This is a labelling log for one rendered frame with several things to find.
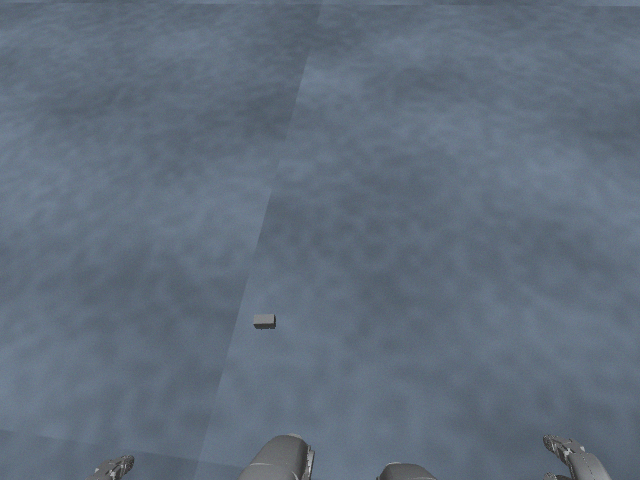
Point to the right robot hand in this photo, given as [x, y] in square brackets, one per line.
[582, 465]

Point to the left robot hand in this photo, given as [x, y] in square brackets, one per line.
[113, 470]

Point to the small box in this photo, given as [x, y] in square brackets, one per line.
[264, 320]

